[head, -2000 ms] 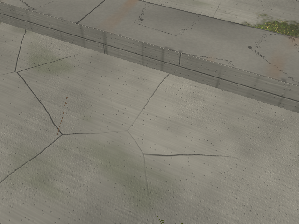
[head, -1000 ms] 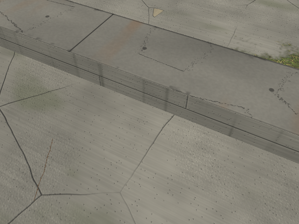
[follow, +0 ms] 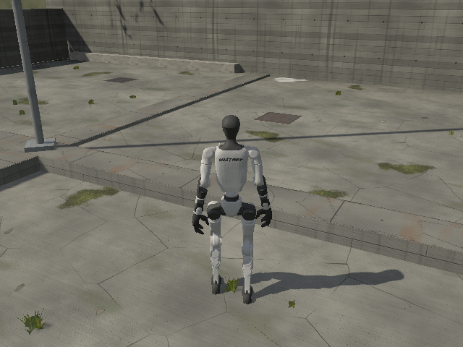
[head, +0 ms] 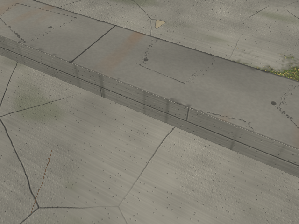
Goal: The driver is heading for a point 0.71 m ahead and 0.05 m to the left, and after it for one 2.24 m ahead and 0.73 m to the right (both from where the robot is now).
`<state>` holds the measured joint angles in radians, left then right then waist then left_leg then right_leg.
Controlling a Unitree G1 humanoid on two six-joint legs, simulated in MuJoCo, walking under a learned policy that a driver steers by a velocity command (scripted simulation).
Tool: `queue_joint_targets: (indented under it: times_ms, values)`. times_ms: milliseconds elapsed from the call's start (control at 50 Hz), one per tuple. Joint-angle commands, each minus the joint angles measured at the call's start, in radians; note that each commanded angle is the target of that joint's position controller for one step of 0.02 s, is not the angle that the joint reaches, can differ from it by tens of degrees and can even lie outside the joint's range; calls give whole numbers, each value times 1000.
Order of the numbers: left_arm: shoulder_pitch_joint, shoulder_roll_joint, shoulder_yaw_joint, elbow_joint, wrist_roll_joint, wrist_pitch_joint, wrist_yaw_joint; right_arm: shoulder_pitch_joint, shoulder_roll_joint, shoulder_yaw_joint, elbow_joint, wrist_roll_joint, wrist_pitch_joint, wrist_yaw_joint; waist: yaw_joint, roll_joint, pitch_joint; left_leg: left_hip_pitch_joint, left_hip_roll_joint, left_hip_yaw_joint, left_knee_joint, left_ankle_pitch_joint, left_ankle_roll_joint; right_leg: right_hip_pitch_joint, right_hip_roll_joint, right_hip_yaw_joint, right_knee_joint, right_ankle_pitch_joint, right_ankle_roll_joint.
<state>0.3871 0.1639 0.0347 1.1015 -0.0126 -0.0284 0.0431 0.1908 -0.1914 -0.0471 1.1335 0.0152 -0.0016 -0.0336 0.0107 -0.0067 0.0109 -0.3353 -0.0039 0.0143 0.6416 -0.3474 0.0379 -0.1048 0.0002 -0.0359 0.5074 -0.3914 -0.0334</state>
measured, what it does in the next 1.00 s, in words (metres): walks ahead: right foot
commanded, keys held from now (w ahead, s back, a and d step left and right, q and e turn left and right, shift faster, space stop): w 1.00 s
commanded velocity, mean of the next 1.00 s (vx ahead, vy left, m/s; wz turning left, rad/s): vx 0.43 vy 0.00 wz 0.00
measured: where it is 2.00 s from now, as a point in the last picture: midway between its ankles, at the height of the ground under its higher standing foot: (151, 195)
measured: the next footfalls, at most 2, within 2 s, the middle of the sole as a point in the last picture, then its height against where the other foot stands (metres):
right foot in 0.68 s outside the picture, level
left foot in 1.16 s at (134, 183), level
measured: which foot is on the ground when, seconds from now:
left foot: down 0.00-0.70, up 0.72-1.00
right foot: down 0.00-0.16, up 0.18-0.66, down 0.68-1.00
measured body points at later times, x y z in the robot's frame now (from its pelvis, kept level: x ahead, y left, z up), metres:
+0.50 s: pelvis +0.18 +0.05 +0.01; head +0.19 +0.06 +0.46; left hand +0.36 +0.29 -0.11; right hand +0.10 -0.18 -0.14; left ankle +0.07 +0.13 -0.73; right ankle +0.35 -0.12 -0.67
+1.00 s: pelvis +0.47 -0.01 +0.01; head +0.50 -0.02 +0.46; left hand +0.44 +0.24 -0.13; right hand +0.60 -0.25 -0.12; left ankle +0.60 +0.14 -0.68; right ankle +0.45 -0.10 -0.73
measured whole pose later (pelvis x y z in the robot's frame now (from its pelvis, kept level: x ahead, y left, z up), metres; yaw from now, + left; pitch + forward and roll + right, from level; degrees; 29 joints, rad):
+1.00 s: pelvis +0.47 -0.01 +0.01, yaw +0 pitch +1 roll -2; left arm 0.40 0.22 0.05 1.05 0.02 -0.10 -0.02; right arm 0.14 -0.23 -0.02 0.91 -0.04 -0.04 0.04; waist 0.03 0.04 0.03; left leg -0.62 0.12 0.02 0.83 -0.10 0.03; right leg -0.10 0.07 -0.07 0.25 -0.17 -0.07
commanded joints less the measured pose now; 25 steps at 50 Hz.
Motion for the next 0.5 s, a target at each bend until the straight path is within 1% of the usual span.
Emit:
queue_joint_targets:
  times_ms: [20,40,60,80,100,120,140,160,180,200,220,240,260,280,300,320,340,380,420,460,500]
  values:
    - [77,190,47,-28,-5,-32,5,-143,-76,-11,-96,12,-55,19,38,-152,217,-274,46,7,211,-85,34,-81,-358,447,-368,-337,-218]
    - [79,173,45,-31,-3,-42,1,-147,-81,-12,-105,17,-67,26,36,-139,222,-338,72,-11,230,-122,43,-20,-362,436,-352,-245,-215]
    - [72,165,44,-37,-7,-48,-5,-147,-82,-12,-113,24,-78,32,30,-124,214,-349,86,-14,183,-133,50,21,-346,397,-331,-173,-197]
    - [62,165,45,-42,-13,-49,-10,-146,-82,-13,-116,28,-88,38,22,-109,200,-294,81,6,98,-116,52,21,-314,339,-312,-110,-174]
    - [43,171,45,-48,-17,-46,-15,-118,-76,-15,-105,27,-94,43,0,-101,176,-169,53,51,8,-59,48,-29,-271,269,-286,-61,-151]
    - [20,180,46,-54,-18,-41,-20,-34,-69,-21,-71,26,-94,46,-40,-98,142,22,5,105,-69,43,39,-127,-227,203,-238,-21,-132]
    - [17,187,46,-60,-14,-39,-23,80,-87,-37,-26,23,-89,46,-82,-93,91,208,-51,136,-83,100,30,-209,-185,161,-161,110,-117]
    - [-15,180,41,-71,-12,-44,-24,215,-121,-56,9,22,-85,44,-150,-48,34,365,-19,67,-114,105,49,-284,-139,95,15,272,-84]
    - [-54,116,23,-113,-5,-53,-25,358,-226,-81,22,15,-87,35,-191,211,-26,512,223,-330,-293,-9,150,-470,-21,-34,415,209,-2]
    - [-50,52,10,-142,-17,-73,-24,417,-239,-68,31,-2,-101,48,-173,332,-107,578,393,-756,-476,-91,269,-623,66,68,687,-153,6]
    - [-77,101,23,-151,-43,-86,-29,302,-181,-43,8,-6,-117,48,-115,192,-22,502,410,-717,-466,-176,256,-717,-10,149,825,-112,-26]
    - [-106,125,27,-161,-47,-93,-36,201,-133,-25,-28,-3,-124,53,-83,123,38,418,368,-571,-466,-161,212,-734,-63,140,830,0,-57]
    - [-109,130,33,-155,-37,-95,-33,131,-120,-14,-51,-7,-125,59,-51,68,62,349,323,-447,-480,-76,178,-708,-104,121,783,101,-67]
    - [-110,140,43,-153,-23,-91,-30,107,-109,-6,-63,-10,-124,62,-33,60,76,297,279,-343,-492,32,151,-665,-132,109,718,160,-67]
    - [-100,145,50,-148,-20,-83,-32,118,-91,2,-59,-14,-118,61,-21,74,70,267,240,-262,-500,113,131,-615,-144,97,676,196,-62]
    - [-100,134,52,-146,-20,-74,-35,150,-89,5,-51,-17,-115,56,-20,82,68,261,220,-212,-505,194,127,-599,-146,79,645,216,-52]
    - [-118,123,52,-151,-17,-67,-38,181,-99,6,-44,-17,-112,50,-21,75,72,264,212,-180,-510,268,133,-613,-145,62,621,235,-38]
    - [-198,112,50,-185,-11,-59,-38,217,-129,5,-42,-20,-109,35,-29,58,87,273,219,-153,-524,363,148,-666,-147,51,535,284,-10]
    - [-297,102,42,-225,-7,-59,-41,226,-140,6,-51,-23,-102,25,-44,50,103,273,216,-124,-536,390,151,-689,-142,44,397,350,9]
    - [-383,95,33,-253,-10,-63,-49,240,-147,4,-61,-21,-98,18,-64,63,115,260,201,-91,-554,384,143,-650,-119,21,258,425,14]
    - [-449,97,27,-274,-14,-66,-60,270,-156,0,-60,-14,-97,15,-81,66,128,277,204,-69,-564,373,143,-620,-98,0,168,463,12]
